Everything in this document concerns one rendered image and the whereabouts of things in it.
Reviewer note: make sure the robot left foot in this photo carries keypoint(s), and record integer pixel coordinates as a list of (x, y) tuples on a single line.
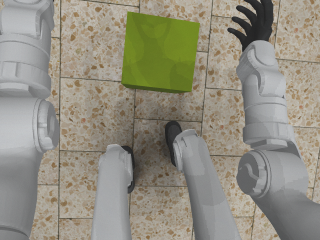
[(131, 187)]

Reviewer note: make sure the robot right hand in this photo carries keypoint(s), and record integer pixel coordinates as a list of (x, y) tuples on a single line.
[(261, 22)]

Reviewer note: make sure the robot left upper arm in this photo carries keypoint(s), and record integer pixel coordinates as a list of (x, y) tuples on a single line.
[(28, 128)]

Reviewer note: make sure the left robot shin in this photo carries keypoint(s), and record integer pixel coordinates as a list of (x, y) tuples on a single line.
[(112, 147)]

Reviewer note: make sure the right robot forearm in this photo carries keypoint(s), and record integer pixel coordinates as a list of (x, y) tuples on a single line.
[(264, 101)]

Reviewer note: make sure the left robot forearm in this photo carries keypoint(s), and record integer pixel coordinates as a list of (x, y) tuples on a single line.
[(25, 48)]

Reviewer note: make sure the robot right upper arm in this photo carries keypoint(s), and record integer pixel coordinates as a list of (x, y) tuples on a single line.
[(277, 182)]

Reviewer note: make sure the carton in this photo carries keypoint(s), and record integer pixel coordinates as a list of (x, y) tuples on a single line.
[(159, 53)]

